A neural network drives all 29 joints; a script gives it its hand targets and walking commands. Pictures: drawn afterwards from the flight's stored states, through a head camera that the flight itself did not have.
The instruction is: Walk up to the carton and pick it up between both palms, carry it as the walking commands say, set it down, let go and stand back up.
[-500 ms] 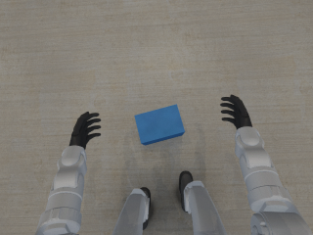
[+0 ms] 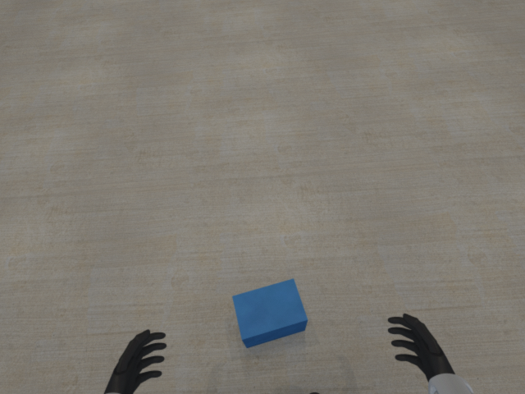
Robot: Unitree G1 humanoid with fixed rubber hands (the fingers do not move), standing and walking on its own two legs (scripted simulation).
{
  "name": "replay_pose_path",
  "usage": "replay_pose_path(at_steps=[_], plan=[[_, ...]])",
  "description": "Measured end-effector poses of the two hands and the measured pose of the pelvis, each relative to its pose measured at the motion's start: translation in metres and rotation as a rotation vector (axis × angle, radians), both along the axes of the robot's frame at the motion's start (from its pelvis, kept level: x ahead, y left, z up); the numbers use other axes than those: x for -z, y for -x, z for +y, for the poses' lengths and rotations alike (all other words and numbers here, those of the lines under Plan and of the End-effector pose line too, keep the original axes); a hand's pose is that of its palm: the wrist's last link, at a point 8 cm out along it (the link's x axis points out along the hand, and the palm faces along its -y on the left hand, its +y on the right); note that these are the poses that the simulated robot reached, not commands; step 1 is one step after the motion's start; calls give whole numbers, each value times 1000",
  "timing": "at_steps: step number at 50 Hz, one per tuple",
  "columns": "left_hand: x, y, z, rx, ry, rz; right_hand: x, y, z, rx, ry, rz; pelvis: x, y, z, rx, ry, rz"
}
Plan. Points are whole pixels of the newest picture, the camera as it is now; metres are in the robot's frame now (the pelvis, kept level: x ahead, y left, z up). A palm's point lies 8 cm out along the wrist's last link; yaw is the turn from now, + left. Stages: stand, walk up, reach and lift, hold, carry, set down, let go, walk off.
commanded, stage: let go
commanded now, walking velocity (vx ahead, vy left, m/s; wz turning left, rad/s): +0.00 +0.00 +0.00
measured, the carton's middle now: (269, 313) +0.41 +0.03 -0.69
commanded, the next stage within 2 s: stand in 0.44 s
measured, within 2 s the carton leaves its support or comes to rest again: neither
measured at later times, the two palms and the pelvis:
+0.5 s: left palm (108, 382) +0.17 +0.26 -0.07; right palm (444, 378) +0.16 -0.23 -0.07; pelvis +0.01 +0.01 +0.00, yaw +1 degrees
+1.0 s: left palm (82, 393) +0.15 +0.30 -0.09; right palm out of the picture +0.13 -0.28 -0.09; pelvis +0.03 +0.02 +0.00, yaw +1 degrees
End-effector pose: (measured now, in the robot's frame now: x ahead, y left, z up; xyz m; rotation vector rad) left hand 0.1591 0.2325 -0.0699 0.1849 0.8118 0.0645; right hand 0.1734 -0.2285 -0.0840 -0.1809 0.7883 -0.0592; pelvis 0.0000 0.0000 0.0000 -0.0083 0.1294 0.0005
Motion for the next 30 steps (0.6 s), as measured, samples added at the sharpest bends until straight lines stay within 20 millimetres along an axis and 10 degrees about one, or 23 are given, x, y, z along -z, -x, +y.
replay_pose_path(at_steps=[22,30], plan=[[-5,-10,13,-32,-12,21,-19,10,1,23,10,-3,-1,-7,9,-16,15,-173],[12,0,53,-50,-137,65,-4,22,-29,38,165,92,3,-14,14,-6,6,-138]])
